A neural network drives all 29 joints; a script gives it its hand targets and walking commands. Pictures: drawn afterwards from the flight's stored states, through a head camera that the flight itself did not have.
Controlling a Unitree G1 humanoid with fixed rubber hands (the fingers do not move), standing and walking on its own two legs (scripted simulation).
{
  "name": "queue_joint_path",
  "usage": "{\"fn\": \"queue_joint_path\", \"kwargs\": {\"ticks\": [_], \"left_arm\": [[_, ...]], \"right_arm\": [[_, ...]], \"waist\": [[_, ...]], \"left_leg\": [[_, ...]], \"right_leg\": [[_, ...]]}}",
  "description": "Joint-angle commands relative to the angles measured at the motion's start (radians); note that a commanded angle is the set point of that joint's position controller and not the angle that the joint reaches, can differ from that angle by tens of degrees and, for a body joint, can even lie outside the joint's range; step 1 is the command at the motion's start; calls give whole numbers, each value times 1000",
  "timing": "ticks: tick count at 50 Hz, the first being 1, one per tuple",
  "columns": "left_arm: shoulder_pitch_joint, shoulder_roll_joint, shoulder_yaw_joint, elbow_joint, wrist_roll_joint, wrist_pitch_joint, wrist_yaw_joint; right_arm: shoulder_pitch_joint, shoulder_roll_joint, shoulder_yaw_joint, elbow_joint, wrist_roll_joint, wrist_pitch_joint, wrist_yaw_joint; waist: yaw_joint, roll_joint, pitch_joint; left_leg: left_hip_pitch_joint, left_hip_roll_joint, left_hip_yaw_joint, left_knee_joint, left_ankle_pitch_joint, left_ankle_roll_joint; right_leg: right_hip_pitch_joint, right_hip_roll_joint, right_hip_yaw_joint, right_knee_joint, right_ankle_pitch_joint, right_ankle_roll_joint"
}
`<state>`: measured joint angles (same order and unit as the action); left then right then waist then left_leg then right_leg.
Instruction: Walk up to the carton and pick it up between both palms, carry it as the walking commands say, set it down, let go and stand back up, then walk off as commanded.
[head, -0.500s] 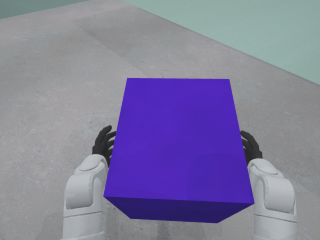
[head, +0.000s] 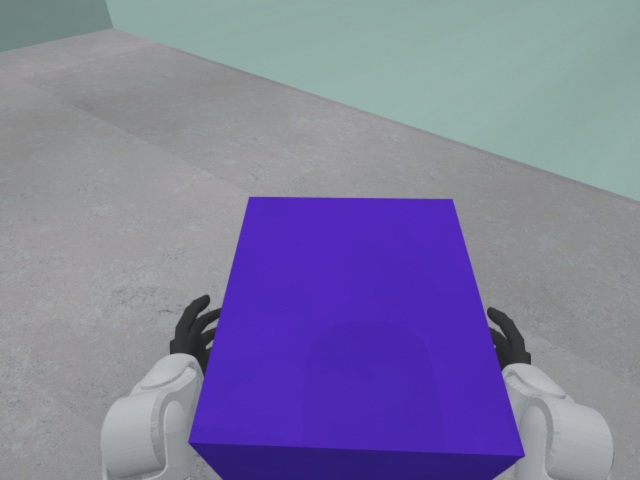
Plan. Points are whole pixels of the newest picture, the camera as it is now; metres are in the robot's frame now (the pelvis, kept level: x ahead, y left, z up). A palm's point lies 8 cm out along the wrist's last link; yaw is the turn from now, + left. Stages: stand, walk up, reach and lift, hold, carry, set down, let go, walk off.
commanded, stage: carry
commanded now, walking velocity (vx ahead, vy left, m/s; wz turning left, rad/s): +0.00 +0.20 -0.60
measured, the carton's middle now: (346, 358) +0.28 +0.00 +0.03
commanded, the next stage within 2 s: none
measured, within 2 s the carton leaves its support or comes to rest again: neither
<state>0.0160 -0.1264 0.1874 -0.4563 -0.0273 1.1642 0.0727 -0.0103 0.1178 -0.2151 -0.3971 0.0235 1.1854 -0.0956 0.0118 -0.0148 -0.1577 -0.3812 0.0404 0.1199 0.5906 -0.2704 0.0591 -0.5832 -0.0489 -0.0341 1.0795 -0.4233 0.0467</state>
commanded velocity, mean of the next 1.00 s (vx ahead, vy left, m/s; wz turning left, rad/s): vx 0.00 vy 0.20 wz -0.60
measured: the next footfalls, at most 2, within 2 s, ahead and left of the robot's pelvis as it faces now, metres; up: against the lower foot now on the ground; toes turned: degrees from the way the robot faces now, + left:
right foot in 0.24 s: -0.01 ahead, -0.07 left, +0.00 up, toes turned -19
left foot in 0.58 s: +0.09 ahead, +0.24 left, +0.00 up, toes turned -16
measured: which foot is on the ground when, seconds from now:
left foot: down 0.00-0.24, up 0.26-0.56, down 0.58-0.96, up 0.98-1.00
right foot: up 0.00-0.22, down 0.24-0.58, up 0.60-0.94, down 0.96-1.00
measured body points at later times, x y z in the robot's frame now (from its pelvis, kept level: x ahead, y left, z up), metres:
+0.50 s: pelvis -0.02 +0.11 +0.00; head -0.04 +0.10 +0.45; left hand +0.27 +0.19 +0.08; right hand +0.16 -0.14 +0.07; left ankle +0.04 +0.24 -0.69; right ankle -0.04 -0.05 -0.73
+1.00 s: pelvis +0.00 +0.23 -0.01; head -0.01 +0.24 +0.44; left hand +0.30 +0.22 +0.06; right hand +0.09 -0.05 +0.05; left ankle +0.05 +0.27 -0.72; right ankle -0.05 +0.16 -0.73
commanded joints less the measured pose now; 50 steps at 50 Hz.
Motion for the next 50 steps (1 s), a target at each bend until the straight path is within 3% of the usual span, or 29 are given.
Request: {"fn": "queue_joint_path", "kwargs": {"ticks": [1,7,8,10,11,12,13,14,16,18,20,24,26,27,28,29,30,31,32,34,35,41,43,45,46,47,48,49,50], "left_arm": [[-530,-760,-822,-214,-250,-10,-98],[-453,-732,-819,-233,-250,-23,-96],[-452,-731,-815,-237,-249,-27,-96],[-430,-736,-805,-233,-244,-34,-103],[-420,-730,-791,-230,-243,-38,-108],[-418,-717,-781,-231,-244,-43,-112],[-416,-737,-780,-220,-249,-42,-114],[-418,-752,-788,-221,-252,-42,-116],[-417,-780,-790,-218,-250,-48,-123],[-453,-784,-808,-255,-262,-55,-127],[-435,-759,-797,-269,-253,-57,-121],[-392,-697,-761,-238,-227,-46,-111],[-392,-673,-757,-226,-220,-37,-105],[-385,-671,-763,-217,-220,-31,-103],[-410,-677,-779,-233,-224,-27,-99],[-421,-684,-789,-253,-226,-21,-99],[-431,-689,-794,-264,-228,-19,-102],[-426,-702,-796,-226,-224,-16,-102],[-462,-727,-818,-218,-233,-24,-105],[-518,-756,-849,-232,-259,-33,-108],[-525,-775,-847,-235,-265,-36,-108],[-430,-732,-826,-243,-246,-41,-96],[-416,-729,-814,-233,-243,-40,-99],[-372,-717,-795,-210,-230,-41,-104],[-381,-723,-795,-215,-228,-45,-105],[-355,-718,-778,-206,-225,-49,-111],[-377,-701,-779,-211,-229,-51,-112],[-386,-714,-779,-212,-235,-53,-115],[-381,-723,-783,-219,-232,-51,-115]], "right_arm": [[-394,746,741,-181,208,-50,135],[-336,764,793,-216,220,-62,120],[-346,766,800,-220,222,-64,118],[-342,764,819,-225,228,-64,117],[-350,757,825,-230,227,-65,115],[-348,755,833,-245,222,-65,114],[-353,762,838,-246,230,-58,119],[-361,774,836,-232,234,-58,125],[-414,797,848,-249,244,-78,128],[-401,826,856,-245,247,-85,127],[-386,812,853,-255,255,-83,125],[-382,759,854,-241,246,-64,113],[-371,729,839,-231,239,-54,111],[-350,723,826,-222,236,-51,111],[-350,732,812,-219,239,-49,113],[-335,719,806,-220,236,-52,114],[-319,726,791,-211,226,-53,122],[-300,724,782,-193,218,-49,128],[-329,734,782,-200,213,-56,132],[-348,743,763,-199,210,-71,137],[-360,759,768,-208,217,-77,139],[-298,751,804,-233,229,-85,127],[-312,754,820,-248,235,-85,122],[-310,747,832,-246,234,-81,118],[-306,739,833,-248,232,-81,118],[-318,733,839,-251,230,-83,117],[-304,733,834,-249,218,-79,116],[-321,736,839,-259,226,-76,120],[-341,755,844,-251,233,-76,122]], "waist": [[0,194,-72],[-9,197,-250],[-2,204,-253],[22,145,-242],[38,9,-225],[29,-255,-200],[13,-345,-177],[8,-215,-173],[8,-64,-153],[6,-106,-155],[9,-159,-165],[7,-288,-130],[-5,-305,-120],[-13,-226,-138],[-24,-20,-153],[-31,347,-137],[-13,344,-90],[-12,251,-64],[-8,157,-62],[0,167,-54],[0,190,-79],[-7,177,-183],[-6,204,-216],[12,160,-224],[24,129,-219],[42,-6,-193],[35,-248,-178],[14,-311,-155],[3,-198,-144]], "left_leg": [[91,210,-69,-278,-56,37],[264,294,-118,-113,366,143],[271,290,-93,-78,424,140],[196,263,-24,-8,411,78],[33,230,19,77,280,19],[-240,121,60,195,-113,-49],[-416,39,-39,370,-347,-79],[-403,52,-133,472,-329,-66],[-360,47,-129,482,-187,-68],[-312,24,-84,432,-144,-89],[-276,4,-53,393,-146,-103],[-89,-24,-22,208,-95,-106],[54,-34,12,13,-49,-104],[159,-29,23,-96,-56,-107],[249,93,-111,-216,-132,-83],[251,400,-453,-353,-50,7],[122,451,-412,-349,-100,77],[58,404,-318,-339,-125,88],[42,324,-219,-330,-124,68],[84,234,-96,-295,-3,31],[138,225,-55,-265,63,30],[292,293,-72,-133,445,113],[300,300,-50,-91,517,119],[264,284,-3,-39,456,86],[191,268,38,0,409,36],[5,234,76,92,286,-28],[-269,117,84,242,-156,-83],[-389,60,-38,409,-370,-98],[-360,73,-122,485,-354,-86]], "right_leg": [[-68,2,-83,97,-1,-21],[85,6,-105,-278,-63,-48],[120,9,-116,-366,-32,-55],[260,-21,-89,-612,118,-73],[409,-118,46,-712,181,-98],[544,-370,397,-734,491,-183],[576,-473,616,-729,665,-280],[532,-450,556,-718,648,-306],[476,-339,356,-698,628,-236],[459,-275,252,-652,691,-211],[428,-258,235,-647,719,-198],[224,-202,205,-691,348,-144],[137,-174,190,-666,216,-116],[89,-129,154,-597,149,-101],[-13,-56,67,-428,-1,-68],[-182,68,-87,-110,-215,-4],[-153,3,-36,60,-305,-26],[-118,-1,-21,163,-210,-29],[-81,-18,-20,193,-100,-31],[-90,-28,-53,160,-29,-29],[-99,-25,-70,138,-24,-29],[-8,-13,-111,-145,-59,-43],[60,-3,-130,-259,-38,-58],[164,-1,-132,-444,42,-73],[262,-36,-82,-588,159,-87],[429,-135,61,-668,245,-120],[563,-392,424,-702,542,-212],[544,-470,611,-729,651,-293],[473,-455,548,-731,584,-297]]}}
